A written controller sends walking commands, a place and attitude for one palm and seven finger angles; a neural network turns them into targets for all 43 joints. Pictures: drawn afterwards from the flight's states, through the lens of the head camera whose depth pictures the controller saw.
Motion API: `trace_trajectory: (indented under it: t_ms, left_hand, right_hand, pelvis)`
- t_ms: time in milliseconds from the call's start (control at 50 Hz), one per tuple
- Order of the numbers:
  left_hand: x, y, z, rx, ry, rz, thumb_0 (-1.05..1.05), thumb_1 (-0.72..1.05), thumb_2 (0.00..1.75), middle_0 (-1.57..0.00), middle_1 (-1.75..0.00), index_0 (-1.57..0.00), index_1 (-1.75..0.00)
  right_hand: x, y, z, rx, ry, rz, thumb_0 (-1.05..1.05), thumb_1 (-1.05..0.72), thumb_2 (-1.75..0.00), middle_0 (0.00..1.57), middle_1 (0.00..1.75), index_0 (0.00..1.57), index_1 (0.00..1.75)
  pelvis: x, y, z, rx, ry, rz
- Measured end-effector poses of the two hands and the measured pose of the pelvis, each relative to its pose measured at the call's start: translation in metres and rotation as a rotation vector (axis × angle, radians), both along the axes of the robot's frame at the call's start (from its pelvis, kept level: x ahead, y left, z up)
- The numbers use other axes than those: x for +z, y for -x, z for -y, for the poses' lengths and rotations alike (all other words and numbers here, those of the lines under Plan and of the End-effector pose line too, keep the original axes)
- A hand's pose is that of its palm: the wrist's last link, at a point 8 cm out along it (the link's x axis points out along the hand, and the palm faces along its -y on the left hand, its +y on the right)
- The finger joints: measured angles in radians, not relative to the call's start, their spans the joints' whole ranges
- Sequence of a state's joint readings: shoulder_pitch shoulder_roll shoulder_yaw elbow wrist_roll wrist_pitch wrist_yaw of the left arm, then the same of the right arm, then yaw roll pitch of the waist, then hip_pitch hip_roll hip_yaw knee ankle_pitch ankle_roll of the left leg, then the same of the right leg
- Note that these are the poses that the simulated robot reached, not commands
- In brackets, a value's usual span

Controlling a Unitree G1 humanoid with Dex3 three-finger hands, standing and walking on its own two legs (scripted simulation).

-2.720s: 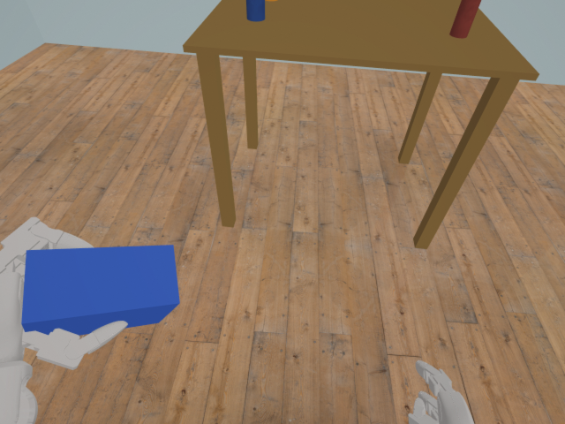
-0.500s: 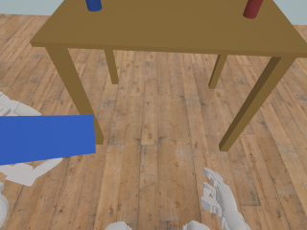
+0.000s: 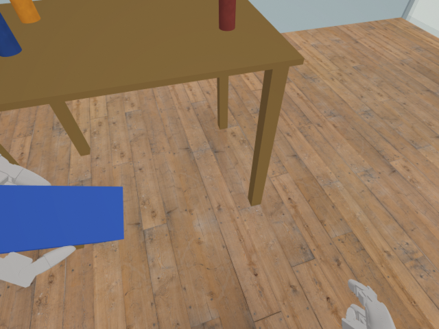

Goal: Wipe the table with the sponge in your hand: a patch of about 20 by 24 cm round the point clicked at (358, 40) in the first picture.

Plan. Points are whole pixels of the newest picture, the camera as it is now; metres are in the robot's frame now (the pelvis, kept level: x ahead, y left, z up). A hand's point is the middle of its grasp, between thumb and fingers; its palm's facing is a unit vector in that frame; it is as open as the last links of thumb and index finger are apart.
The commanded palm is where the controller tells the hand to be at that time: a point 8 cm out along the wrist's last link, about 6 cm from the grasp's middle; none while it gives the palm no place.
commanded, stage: turn to face it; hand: left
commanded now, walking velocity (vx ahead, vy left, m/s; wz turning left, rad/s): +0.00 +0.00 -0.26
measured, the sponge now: (76, 218) +0.23 +0.19 +0.17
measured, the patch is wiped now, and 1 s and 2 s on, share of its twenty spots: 0.00 0.00 0.00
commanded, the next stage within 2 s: take the last steps up to it in 0.24 s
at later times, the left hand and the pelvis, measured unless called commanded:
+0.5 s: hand (70, 265) +0.17 +0.18 +0.17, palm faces +0.29 -0.85 -0.43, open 10.5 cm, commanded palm +0.10 +0.23 +0.18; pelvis -0.09 -0.02 -0.01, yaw -8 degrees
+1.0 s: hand (29, 251) +0.19 +0.23 +0.17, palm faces +0.35 -0.86 -0.38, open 10.5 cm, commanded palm +0.13 +0.28 +0.18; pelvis -0.05 +0.01 +0.00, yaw -5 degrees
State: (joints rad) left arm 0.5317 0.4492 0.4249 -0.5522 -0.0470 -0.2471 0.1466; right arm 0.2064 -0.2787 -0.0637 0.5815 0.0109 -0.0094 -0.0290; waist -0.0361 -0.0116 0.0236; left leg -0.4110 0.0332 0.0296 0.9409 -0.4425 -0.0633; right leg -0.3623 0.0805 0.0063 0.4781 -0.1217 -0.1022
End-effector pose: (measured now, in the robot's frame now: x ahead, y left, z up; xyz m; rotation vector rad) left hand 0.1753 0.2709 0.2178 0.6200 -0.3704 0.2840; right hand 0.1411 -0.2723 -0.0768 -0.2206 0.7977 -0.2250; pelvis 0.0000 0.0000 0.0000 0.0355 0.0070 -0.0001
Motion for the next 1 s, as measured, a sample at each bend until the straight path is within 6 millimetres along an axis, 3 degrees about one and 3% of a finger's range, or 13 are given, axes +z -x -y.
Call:
trace_trajectory:
  t_ms: [80, 200, 300, 380, 460, 560, 620, 700, 760, 840, 920, 1000]
  left_hand:
    - [-0.012, 0.014, -0.01, 0.028, 0.069, 0.0, -0.01, -0.52, 0.98, -0.69, -1.34, -0.71, -1.33]
    - [-0.036, 0.036, -0.015, 0.018, 0.175, -0.01, -0.01, -0.52, 0.98, -0.69, -1.34, -0.71, -1.34]
    - [-0.027, 0.049, -0.01, 0.008, 0.148, -0.008, -0.01, -0.52, 0.98, -0.69, -1.34, -0.71, -1.34]
    - [-0.022, 0.05, 0.006, -0.01, 0.136, -0.007, -0.01, -0.52, 0.98, -0.69, -1.34, -0.71, -1.34]
    - [-0.028, 0.042, 0.034, -0.043, 0.103, -0.015, -0.01, -0.52, 0.98, -0.69, -1.34, -0.71, -1.34]
    - [-0.035, 0.041, 0.065, -0.115, 0.113, -0.079, -0.01, -0.52, 0.98, -0.69, -1.34, -0.71, -1.34]
    - [-0.032, 0.048, 0.067, -0.139, 0.081, -0.123, -0.01, -0.52, 0.98, -0.69, -1.34, -0.71, -1.34]
    - [-0.024, 0.055, 0.053, -0.118, 0.033, -0.115, -0.01, -0.52, 0.98, -0.69, -1.34, -0.71, -1.34]
    - [-0.022, 0.057, 0.037, -0.076, 0.046, -0.071, -0.01, -0.52, 0.98, -0.69, -1.34, -0.71, -1.34]
    - [-0.029, 0.055, 0.014, -0.03, 0.114, -0.005, -0.01, -0.52, 0.98, -0.69, -1.34, -0.71, -1.34]
    - [-0.041, 0.042, -0.002, -0.012, 0.168, 0.025, -0.01, -0.52, 0.98, -0.69, -1.34, -0.71, -1.34]
    - [-0.036, 0.026, -0.004, -0.021, 0.154, 0.004, -0.02, -0.52, 0.98, -0.69, -1.34, -0.71, -1.34]
  right_hand:
    - [0.004, 0.021, -0.007, -0.004, -0.002, 0.005, 0.01, -0.91, -0.9, 0.19, 0.3, 0.2, 0.3]
    - [0.007, 0.047, -0.036, 0.033, -0.005, 0.024, 0.01, -0.91, -0.9, 0.2, 0.3, 0.2, 0.3]
    - [0.006, 0.065, -0.062, 0.039, -0.09, 0.06, 0.01, -0.91, -0.9, 0.2, 0.3, 0.2, 0.3]
    - [-0.002, 0.08, -0.068, 0.035, -0.15, 0.073, 0.01, -0.9, -0.9, 0.2, 0.3, 0.2, 0.3]
    - [-0.019, 0.096, -0.051, 0.018, -0.177, 0.073, 0.01, -0.9, -0.9, 0.2, 0.3, 0.21, 0.3]
    - [-0.028, 0.128, -0.009, -0.066, -0.125, -0.019, 0.01, -0.9, -0.9, 0.2, 0.3, 0.21, 0.3]
    - [-0.02, 0.146, 0.016, -0.133, -0.074, -0.063, 0.01, -0.91, -0.9, 0.2, 0.3, 0.2, 0.3]
    - [-0.009, 0.159, 0.038, -0.169, 0.002, -0.105, 0.01, -0.91, -0.9, 0.2, 0.3, 0.2, 0.3]
    - [-0.002, 0.157, 0.042, -0.159, 0.052, -0.117, 0.01, -0.91, -0.9, 0.2, 0.3, 0.2, 0.3]
    - [0.001, 0.137, 0.031, -0.129, 0.093, -0.085, 0.01, -0.91, -0.9, 0.19, 0.3, 0.2, 0.3]
    - [0.001, 0.104, 0.0, -0.113, 0.064, 0.002, 0.01, -0.91, -0.9, 0.19, 0.3, 0.2, 0.3]
    - [0.002, 0.072, -0.042, -0.054, -0.037, 0.074, 0.01, -0.91, -0.9, 0.19, 0.3, 0.2, 0.3]
  pelvis:
    - [0.001, 0.014, -0.003, -0.022, 0.002, -0.004]
    - [-0.001, 0.042, -0.013, -0.052, 0.021, 0.019]
    - [0.004, 0.057, -0.01, -0.085, 0.058, 0.033]
    - [0.004, 0.069, -0.001, -0.123, 0.072, 0.028]
    - [-0.007, 0.085, 0.017, -0.147, 0.056, 0.023]
    - [-0.004, 0.094, 0.026, -0.136, 0.04, 0.024]
    - [0.003, 0.092, 0.027, -0.142, 0.03, 0.012]
    - [0.007, 0.088, 0.027, -0.124, 0.024, 0.005]
    - [0.007, 0.082, 0.022, -0.11, 0.026, 0.005]
    - [-0.001, 0.07, 0.006, -0.094, 0.04, 0.014]
    - [-0.006, 0.061, -0.007, -0.105, 0.025, 0.037]
    - [-0.001, 0.054, -0.011, -0.093, 0.044, 0.033]
